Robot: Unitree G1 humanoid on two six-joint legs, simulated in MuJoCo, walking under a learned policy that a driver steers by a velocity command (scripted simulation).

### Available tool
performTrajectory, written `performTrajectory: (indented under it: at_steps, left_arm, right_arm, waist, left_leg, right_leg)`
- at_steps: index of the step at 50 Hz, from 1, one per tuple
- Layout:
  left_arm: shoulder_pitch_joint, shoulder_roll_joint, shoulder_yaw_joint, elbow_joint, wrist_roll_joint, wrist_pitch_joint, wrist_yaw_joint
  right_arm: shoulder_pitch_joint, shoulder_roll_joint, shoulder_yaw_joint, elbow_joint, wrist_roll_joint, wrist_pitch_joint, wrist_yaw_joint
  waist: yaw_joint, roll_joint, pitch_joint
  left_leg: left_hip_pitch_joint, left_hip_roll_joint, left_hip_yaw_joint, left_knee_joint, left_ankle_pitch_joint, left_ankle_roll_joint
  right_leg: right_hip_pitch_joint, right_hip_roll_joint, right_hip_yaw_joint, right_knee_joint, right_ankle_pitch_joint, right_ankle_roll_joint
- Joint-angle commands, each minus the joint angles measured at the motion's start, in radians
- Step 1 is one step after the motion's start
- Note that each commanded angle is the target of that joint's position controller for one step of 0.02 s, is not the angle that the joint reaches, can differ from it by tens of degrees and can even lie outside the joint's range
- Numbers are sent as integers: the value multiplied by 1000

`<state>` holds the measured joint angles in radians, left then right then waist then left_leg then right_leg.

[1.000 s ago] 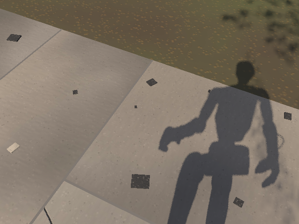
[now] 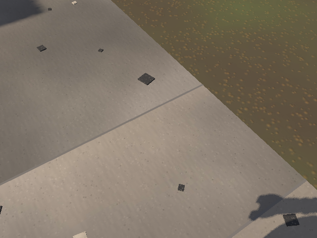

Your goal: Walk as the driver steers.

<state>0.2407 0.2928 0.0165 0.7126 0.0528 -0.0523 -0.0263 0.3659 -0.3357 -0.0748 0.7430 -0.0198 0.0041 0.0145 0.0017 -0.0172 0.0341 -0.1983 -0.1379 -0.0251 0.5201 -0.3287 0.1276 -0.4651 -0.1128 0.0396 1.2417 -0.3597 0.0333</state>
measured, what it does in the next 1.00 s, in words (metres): walks ahead, turning left: right foot, then left foot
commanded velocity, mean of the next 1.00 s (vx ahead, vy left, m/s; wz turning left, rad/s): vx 0.97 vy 0.00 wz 0.99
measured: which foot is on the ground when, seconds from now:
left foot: down 0.00-0.22, up 0.24-0.64, down 0.66-1.00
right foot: up 0.00-0.20, down 0.22-0.66, up 0.68-1.00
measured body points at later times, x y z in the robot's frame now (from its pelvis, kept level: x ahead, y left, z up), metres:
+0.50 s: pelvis +0.43 +0.00 +0.00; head +0.45 +0.01 +0.45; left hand +0.25 +0.24 -0.12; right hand +0.77 -0.10 -0.04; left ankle +0.49 +0.14 -0.64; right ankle +0.38 -0.17 -0.73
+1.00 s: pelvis +0.81 +0.28 +0.00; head +0.84 +0.31 +0.45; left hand +0.81 +0.62 -0.04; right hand +1.03 +0.07 -0.12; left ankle +0.68 +0.19 -0.73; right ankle +1.09 +0.34 -0.68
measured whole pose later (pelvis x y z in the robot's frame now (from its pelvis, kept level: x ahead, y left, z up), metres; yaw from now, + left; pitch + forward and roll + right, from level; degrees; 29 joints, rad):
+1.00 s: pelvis +0.81 +0.28 +0.00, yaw +56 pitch +2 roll +0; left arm -0.03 0.27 -0.02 0.55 0.04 -0.05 -0.02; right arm 0.47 -0.33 -0.08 0.84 0.00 -0.06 0.01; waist -0.13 0.01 0.04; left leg 0.06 -0.20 -0.26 0.32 -0.37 0.18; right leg -0.70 -0.11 0.08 0.66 -0.01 0.05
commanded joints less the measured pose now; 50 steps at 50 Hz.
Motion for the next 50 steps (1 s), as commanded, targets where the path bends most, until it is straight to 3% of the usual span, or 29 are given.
performTrajectory:
  at_steps: [1,4,7,9,10,11,12,13,14,15,16,17,20,23,27,29,31,32,33,34,35,36,37,38,39,41,44,46,50]
  left_arm:
    - [-83,118,18,-119,14,7,-8]
    - [-219,85,-5,-174,-16,3,-23]
    - [-202,116,3,-170,-36,-9,-13]
    - [-23,178,33,-115,-37,-16,9]
    - [185,216,56,-63,-38,-16,27]
    - [410,290,84,-24,-18,-16,54]
    - [447,385,98,-19,19,-21,61]
    - [234,336,92,-55,15,-18,52]
    - [98,224,74,-89,6,-11,49]
    - [79,166,62,-78,0,-7,44]
    - [97,142,55,-53,0,-7,43]
    - [117,123,48,-21,-2,-16,45]
    - [169,76,37,46,-25,-51,25]
    - [124,92,41,59,-21,-74,21]
    - [170,130,50,102,-19,-75,30]
    - [212,175,59,107,-23,-59,38]
    - [180,250,79,91,-21,-24,47]
    - [135,265,85,69,-20,-7,46]
    - [122,235,83,60,-11,0,39]
    - [111,85,48,17,5,-3,21]
    - [119,112,46,-114,-22,-26,20]
    - [30,146,42,-129,-19,-54,21]
    - [13,143,35,-118,-24,-66,24]
    - [-13,129,28,-111,-9,-62,29]
    - [4,117,24,-94,13,-45,32]
    - [17,109,21,-97,25,-4,29]
    - [-186,62,-1,-182,10,6,16]
    - [-253,37,-13,-204,-10,1,4]
    - [-268,78,-3,-210,-27,-5,9]
  right_arm:
    - [-29,-145,-30,-63,8,-50,-8]
    - [-47,-181,-45,-61,-1,-65,-3]
    - [-29,-209,-58,-45,12,-75,4]
    - [-53,-234,-65,-45,9,-78,1]
    - [-95,-254,-68,-47,1,-78,5]
    - [-144,-175,-44,-67,-8,-91,4]
    - [-128,3,3,-135,21,-97,2]
    - [-60,-16,19,-146,35,-89,1]
    - [-89,-74,11,-109,12,-69,2]
    - [-125,-95,9,-100,-7,-56,16]
    - [-175,-88,7,-102,-18,-46,32]
    - [-184,-67,12,-118,-22,-33,48]
    - [-280,-14,34,-167,-20,0,68]
    - [-361,-14,46,-219,-13,5,79]
    - [-483,-6,61,-237,-15,-2,101]
    - [-446,-15,56,-208,-11,-11,89]
    - [-210,-70,28,-142,-4,-18,67]
    - [8,-112,1,-75,0,-21,49]
    - [136,-157,-33,-11,3,-18,23]
    - [38,-246,-59,-17,24,-4,2]
    - [3,-324,-70,-73,-11,12,7]
    - [39,-286,-74,-70,-11,12,-3]
    - [20,-231,-64,-42,-6,0,-12]
    - [-3,-201,-55,-27,-1,-20,-18]
    - [-52,-176,-44,-31,0,-37,-25]
    - [-54,-132,-23,-22,10,-65,-21]
    - [-40,-137,-25,-15,8,-87,-15]
    - [-22,-145,-33,-5,11,-90,-7]
    - [27,-171,-46,21,25,-85,-5]
  waist:
    - [21,45,64]
    - [-14,87,109]
    - [-29,124,37]
    - [57,101,-69]
    - [184,40,-173]
    - [292,-69,-296]
    - [230,-417,-346]
    - [88,-440,-307]
    - [62,-247,-187]
    - [61,-118,-125]
    - [63,-68,-78]
    - [45,-108,-49]
    - [28,-81,29]
    - [-19,-65,72]
    - [-2,-3,147]
    - [-25,-29,77]
    - [-164,-85,-74]
    - [-257,-93,-172]
    - [-278,-23,-217]
    - [-154,228,-121]
    - [-96,241,-311]
    - [-127,81,-269]
    - [-82,-3,-120]
    - [-38,-67,-49]
    - [7,-105,-29]
    - [49,-75,6]
    - [10,-54,79]
    - [-24,-9,65]
    - [-56,38,5]
  left_leg:
    - [-4,199,-328,-335,85,205]
    - [-159,139,-287,-376,103,162]
    - [-104,189,-339,-337,316,103]
    - [-37,187,-344,-132,540,56]
    - [-85,131,-291,133,620,27]
    - [-234,56,-232,489,484,0]
    - [-476,-45,-172,818,-231,-4]
    - [-577,12,-148,939,-124,12]
    - [-595,101,-99,945,-16,11]
    - [-570,149,-74,886,36,2]
    - [-545,178,-69,846,47,-9]
    - [-550,199,-71,831,48,-23]
    - [-632,234,-55,807,114,-33]
    - [-623,236,-16,667,240,-33]
    - [-495,189,161,339,304,25]
    - [-360,96,239,272,273,61]
    - [-109,30,227,266,172,95]
    - [126,7,187,236,124,124]
    - [385,20,81,169,78,142]
    - [416,189,-227,124,96,172]
    - [646,350,-764,-116,-57,355]
    - [585,380,-842,-253,-147,334]
    - [422,357,-778,-280,-85,302]
    - [268,310,-685,-275,39,279]
    - [155,245,-564,-270,122,249]
    - [-16,217,-511,-280,234,267]
    - [-181,141,-423,-347,234,230]
    - [-195,101,-378,-340,352,175]
    - [-32,133,-413,-247,594,105]
  right_leg:
    - [-200,-11,-36,-174,-4,44]
    - [-47,25,-67,-501,184,59]
    - [144,68,-56,-640,349,30]
    - [334,108,-51,-646,240,11]
    - [549,112,-72,-646,162,2]
    - [773,-21,50,-656,-83,-11]
    - [854,-296,543,-924,-588,-33]
    - [742,-353,872,-1090,-688,-94]
    - [626,-331,715,-1043,-637,-118]
    - [526,-284,526,-1007,-455,-123]
    - [459,-230,374,-1006,-287,-106]
    - [420,-222,285,-1010,-194,-110]
    - [397,-211,78,-1054,64,-87]
    - [349,-181,-130,-1108,250,-75]
    - [388,-124,-334,-1148,566,-62]
    - [493,-122,-364,-1023,1105,-60]
    - [526,-165,-350,-694,1413,-65]
    - [442,-182,-320,-425,1403,-75]
    - [223,-123,-300,-97,931,-57]
    - [-84,64,-278,288,-83,-27]
    - [-382,141,-64,457,-146,3]
    - [-431,80,38,387,-47,-5]
    - [-412,45,40,282,3,-9]
    - [-342,15,39,199,-6,0]
    - [-261,-8,44,136,-24,9]
    - [-190,-33,38,22,-81,43]
    - [-123,-31,-8,-272,102,59]
    - [-12,9,-25,-463,346,41]
    - [143,82,-23,-666,424,1]
Velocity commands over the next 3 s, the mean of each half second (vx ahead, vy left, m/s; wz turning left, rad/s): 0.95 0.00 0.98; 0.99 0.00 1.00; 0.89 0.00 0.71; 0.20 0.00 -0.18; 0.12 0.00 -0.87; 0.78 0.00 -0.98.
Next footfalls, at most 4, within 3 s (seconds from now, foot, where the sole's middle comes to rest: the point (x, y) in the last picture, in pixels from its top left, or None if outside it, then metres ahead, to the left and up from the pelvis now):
0.22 right None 0.41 -0.16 -0.77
0.66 left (119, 185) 0.71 0.21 -0.77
1.08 right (88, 116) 1.12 0.42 -0.77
1.50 left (0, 129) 1.03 0.86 -0.77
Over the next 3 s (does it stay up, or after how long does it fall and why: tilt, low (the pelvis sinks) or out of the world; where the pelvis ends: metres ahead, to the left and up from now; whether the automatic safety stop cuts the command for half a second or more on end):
stays up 1.40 1.02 -0.04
